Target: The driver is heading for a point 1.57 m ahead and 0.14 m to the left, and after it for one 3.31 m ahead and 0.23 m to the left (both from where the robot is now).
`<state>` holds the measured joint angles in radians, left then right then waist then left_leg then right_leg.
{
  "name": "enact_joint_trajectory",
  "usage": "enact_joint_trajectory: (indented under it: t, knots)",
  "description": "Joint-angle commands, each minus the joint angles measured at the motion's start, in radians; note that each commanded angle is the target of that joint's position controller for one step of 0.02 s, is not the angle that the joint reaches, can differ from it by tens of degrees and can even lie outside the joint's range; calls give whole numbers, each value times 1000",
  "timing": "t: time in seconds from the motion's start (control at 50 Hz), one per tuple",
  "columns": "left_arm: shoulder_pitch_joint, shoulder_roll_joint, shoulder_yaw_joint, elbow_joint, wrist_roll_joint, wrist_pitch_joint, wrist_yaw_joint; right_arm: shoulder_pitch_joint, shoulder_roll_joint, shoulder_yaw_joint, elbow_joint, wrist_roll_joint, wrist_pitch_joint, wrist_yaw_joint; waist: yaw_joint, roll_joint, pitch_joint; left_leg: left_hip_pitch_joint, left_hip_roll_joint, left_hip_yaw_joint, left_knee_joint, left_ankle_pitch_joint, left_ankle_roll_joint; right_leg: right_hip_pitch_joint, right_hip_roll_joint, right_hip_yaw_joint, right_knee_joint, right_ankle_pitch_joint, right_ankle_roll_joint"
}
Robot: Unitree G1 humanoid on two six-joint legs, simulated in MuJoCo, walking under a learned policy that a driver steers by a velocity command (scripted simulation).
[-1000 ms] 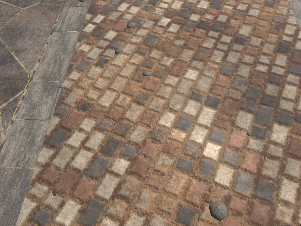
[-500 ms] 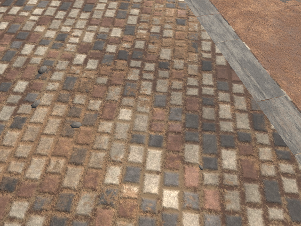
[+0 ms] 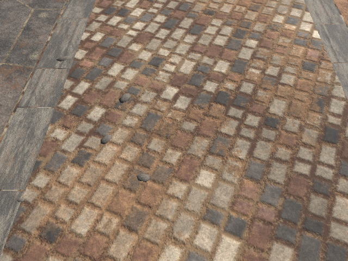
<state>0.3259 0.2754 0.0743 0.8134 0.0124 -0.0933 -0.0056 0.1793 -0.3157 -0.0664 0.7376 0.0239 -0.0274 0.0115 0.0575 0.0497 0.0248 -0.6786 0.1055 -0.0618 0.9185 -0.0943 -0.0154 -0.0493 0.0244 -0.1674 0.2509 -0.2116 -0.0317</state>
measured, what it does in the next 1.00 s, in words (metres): walks ahead: left foot, then right foot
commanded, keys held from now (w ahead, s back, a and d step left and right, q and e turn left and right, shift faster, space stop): w+q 0.40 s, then w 0.06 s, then w+e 0.54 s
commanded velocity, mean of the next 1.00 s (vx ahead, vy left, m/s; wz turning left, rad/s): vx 0.50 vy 0.00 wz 0.15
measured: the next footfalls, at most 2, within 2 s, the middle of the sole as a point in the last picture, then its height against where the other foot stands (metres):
left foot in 0.22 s outside the picture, level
right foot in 0.74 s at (188, 230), level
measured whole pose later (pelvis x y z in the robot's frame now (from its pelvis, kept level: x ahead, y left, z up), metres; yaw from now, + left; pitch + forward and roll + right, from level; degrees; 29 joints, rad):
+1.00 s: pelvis +0.57 +0.08 +0.00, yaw +6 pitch +2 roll +0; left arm 0.34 0.27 0.05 0.76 -0.01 -0.06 -0.01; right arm 0.14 -0.30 -0.04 0.67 -0.02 -0.09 0.00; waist 0.05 0.03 0.04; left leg -0.63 0.07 -0.09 0.86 -0.19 -0.05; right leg -0.18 0.12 0.10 0.33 -0.17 -0.10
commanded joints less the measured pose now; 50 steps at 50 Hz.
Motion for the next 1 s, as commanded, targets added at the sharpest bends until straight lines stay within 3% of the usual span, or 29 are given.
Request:
enact_joint_trajectory:
  t: [0.02,0.1,0.14,0.18,0.2,0.22,0.24,0.26,0.28,0.3,0.32,0.34,0.36,0.42,0.5,0.56,0.62,0.68,0.7,0.72,0.74,0.76,0.78,0.8,0.82,0.84,0.86,0.92,1.0]
  knots:
    - [-82,154,35,-67,-6,-15,11,-52,-5,9,-75,-2,-10,21,-16,-88,46,25,16,18,-142,128,11,-46,-277,71,-137,266,-144]
    - [-25,186,48,-30,-27,8,13,-159,-16,9,-133,-1,-7,41,14,-83,77,1,2,63,-255,77,51,79,-313,22,-97,298,-119]
    - [-22,207,54,-21,-35,23,15,-166,-34,1,-154,-3,-5,49,-2,-98,62,39,-33,106,-282,-11,83,132,-322,-7,-19,486,-99]
    - [-36,236,61,-23,-43,39,21,-66,-78,-26,-145,-5,3,48,-74,-130,-25,211,-111,168,-285,-107,128,145,-309,-41,182,815,-74]
    - [-51,231,57,-28,-47,46,24,84,-122,-55,-107,-1,6,40,-160,-114,-103,422,-161,184,-342,-66,162,78,-274,-72,383,852,-44]
    - [-35,196,41,-42,-28,41,29,257,-202,-92,-63,3,17,21,-231,-34,-195,733,-103,40,-363,-39,212,-154,-234,-74,677,602,4]
    - [51,44,-7,-103,14,18,17,220,-318,-105,-71,11,10,12,-101,240,-258,1031,157,-536,-463,-207,395,-613,-27,0,1033,-330,72]
    - [-38,114,-2,-111,-20,-21,5,246,-244,-80,-110,1,-9,18,-173,119,-396,1084,232,-787,-615,-345,441,-716,-2,247,1145,-400,60]
    - [-137,166,12,-143,-59,-39,-3,216,-183,-63,-96,-8,-25,22,-186,63,-254,1000,207,-645,-640,-281,385,-798,-49,257,1130,-300,36]
    - [-149,152,5,-145,-49,-50,1,164,-158,-55,-98,-4,-33,21,-144,3,-167,860,163,-521,-634,-189,350,-769,-93,253,1045,-212,22]
    - [-146,153,9,-131,-21,-52,9,93,-126,-45,-109,-6,-33,18,-101,-29,-112,723,124,-426,-636,-72,322,-701,-124,254,956,-158,27]
    - [-126,162,16,-124,-9,-43,10,51,-99,-35,-127,-19,-34,13,-64,-13,-94,631,95,-365,-655,24,312,-625,-144,263,906,-119,31]
    - [-114,158,18,-124,-4,-30,8,35,-97,-34,-136,-24,-35,10,-47,-2,-88,577,83,-344,-675,77,315,-583,-144,260,874,-101,42]
    - [-136,114,6,-130,5,-5,9,54,-121,-39,-120,-17,-41,-7,-40,-17,-58,477,52,-243,-702,196,317,-561,-129,226,735,-15,87]
    - [-259,63,-20,-144,-4,-7,-7,105,-115,-33,-80,-14,-41,-21,-103,22,-26,443,-8,-117,-712,124,246,-493,-100,196,427,296,98]
    - [-335,76,-22,-160,-24,-13,-21,161,-129,-32,-43,-14,-47,-16,-146,29,7,500,39,-129,-724,36,236,-491,-93,191,337,379,71]
    - [-383,96,-20,-186,-28,-16,-35,197,-137,-34,-8,-16,-42,-14,-159,20,39,659,108,-141,-687,98,229,-595,-91,198,291,279,20]
    - [-342,109,-15,-189,-30,-16,-50,186,-151,-41,10,-16,-30,-22,-124,32,23,758,134,-104,-611,322,196,-570,-65,179,272,140,-32]
    - [-282,127,-6,-175,-29,-14,-50,166,-159,-42,6,-18,-26,-25,-90,41,-22,762,119,-72,-541,508,180,-473,-29,150,269,111,-53]
    - [-160,155,14,-139,-25,-12,-46,145,-154,-39,0,-21,-19,-29,-23,23,-103,738,77,-20,-389,669,156,-298,14,116,246,142,-80]
    - [-13,203,33,-111,-22,-9,-40,142,-132,-26,-20,-32,-17,-37,39,-23,-212,601,37,23,-163,584,119,-44,-56,227,267,195,-127]
    - [75,303,57,-109,-15,-5,-37,238,-60,-2,-56,-41,-36,-32,7,-244,-331,213,-126,77,224,113,29,314,-285,690,218,90,-297]
    - [103,236,42,-92,-38,-2,-42,223,-60,6,-51,-37,-60,-22,24,-300,-369,1,-193,-32,367,-441,12,428,-351,975,67,-78,-351]
    - [54,186,26,-104,-40,3,-36,140,-120,-5,-73,-5,-81,-7,39,-216,-238,-97,-127,-79,413,-393,26,347,-333,876,44,-166,-302]
    - [4,170,22,-121,-30,8,-31,64,-119,-2,-90,1,-95,-2,32,-125,-146,-96,-86,-61,370,-319,36,217,-293,760,32,-123,-271]
    - [-38,155,16,-128,-23,13,-28,25,-113,-4,-100,-18,-102,-4,3,-61,-71,-75,-55,-45,280,-269,34,89,-257,676,14,-25,-253]
    - [-62,135,7,-138,-16,13,-25,25,-114,-10,-101,-37,-99,-8,-26,-61,-52,-18,-30,-44,206,-227,27,12,-223,620,-5,73,-241]
    - [-73,146,11,-147,-21,15,-12,57,-81,-6,-103,-45,-79,-13,-63,-113,-51,48,-27,-18,93,-194,-17,-94,-183,543,-36,238,-255]
    - [-26,182,24,-124,-32,22,11,-77,-41,9,-136,-44,-73,-19,-26,-112,-19,90,-63,1,-180,40,-58,-183,-119,450,-39,271,-212]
